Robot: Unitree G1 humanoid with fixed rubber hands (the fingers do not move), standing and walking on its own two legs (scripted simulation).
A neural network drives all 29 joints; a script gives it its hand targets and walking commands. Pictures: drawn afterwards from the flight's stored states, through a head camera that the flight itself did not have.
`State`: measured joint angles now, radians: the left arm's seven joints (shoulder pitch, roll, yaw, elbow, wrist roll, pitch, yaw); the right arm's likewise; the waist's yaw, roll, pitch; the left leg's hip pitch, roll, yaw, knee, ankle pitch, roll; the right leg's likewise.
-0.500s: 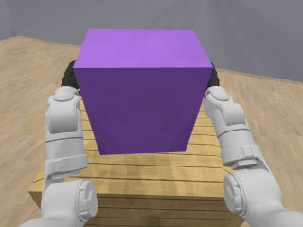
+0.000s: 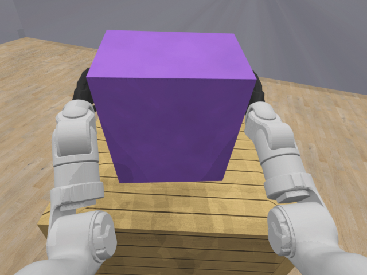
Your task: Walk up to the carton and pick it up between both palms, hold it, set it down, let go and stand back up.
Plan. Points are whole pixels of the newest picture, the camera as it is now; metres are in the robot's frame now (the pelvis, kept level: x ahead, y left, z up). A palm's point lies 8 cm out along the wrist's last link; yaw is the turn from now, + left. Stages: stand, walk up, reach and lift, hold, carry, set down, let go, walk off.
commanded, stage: hold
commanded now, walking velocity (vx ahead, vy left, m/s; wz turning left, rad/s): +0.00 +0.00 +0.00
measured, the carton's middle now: (171, 114) +0.39 +0.00 +0.21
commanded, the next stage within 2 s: none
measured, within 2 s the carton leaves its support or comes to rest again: neither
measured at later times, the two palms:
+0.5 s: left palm (85, 104) +0.37 +0.17 +0.24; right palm (252, 104) +0.36 -0.17 +0.25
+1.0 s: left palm (86, 104) +0.36 +0.17 +0.25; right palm (257, 106) +0.35 -0.18 +0.25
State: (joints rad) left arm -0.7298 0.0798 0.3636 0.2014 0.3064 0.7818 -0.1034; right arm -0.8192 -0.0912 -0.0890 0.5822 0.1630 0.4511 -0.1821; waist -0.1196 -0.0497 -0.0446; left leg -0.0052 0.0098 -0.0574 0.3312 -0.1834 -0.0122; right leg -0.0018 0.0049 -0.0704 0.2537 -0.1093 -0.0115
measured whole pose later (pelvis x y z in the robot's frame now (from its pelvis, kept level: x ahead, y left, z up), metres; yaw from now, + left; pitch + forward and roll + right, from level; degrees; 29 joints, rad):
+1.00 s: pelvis +0.00 +0.00 +0.00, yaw -1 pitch -9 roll -1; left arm -0.73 0.06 0.36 0.18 0.32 0.79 -0.09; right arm -0.81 -0.11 -0.08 0.58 0.18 0.45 -0.17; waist -0.11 -0.04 -0.04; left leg 0.00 0.01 -0.04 0.34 -0.19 -0.01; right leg 0.00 0.01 -0.05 0.26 -0.11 -0.01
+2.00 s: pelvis +0.01 +0.01 +0.00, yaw -1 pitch -9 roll -1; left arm -0.72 0.05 0.35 0.18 0.35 0.83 -0.11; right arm -0.82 -0.12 -0.07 0.60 0.20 0.49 -0.17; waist -0.12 -0.05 -0.03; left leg 0.02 0.01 -0.03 0.35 -0.21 0.00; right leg 0.02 0.01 -0.03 0.26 -0.12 0.00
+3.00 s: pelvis +0.01 +0.01 +0.00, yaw +0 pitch -9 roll -1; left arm -0.70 0.07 0.34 0.18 0.31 0.79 -0.10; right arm -0.80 -0.11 -0.06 0.57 0.21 0.46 -0.19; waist -0.12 -0.05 -0.06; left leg 0.01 0.01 -0.05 0.35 -0.21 0.00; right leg 0.03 0.01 -0.05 0.25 -0.13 0.00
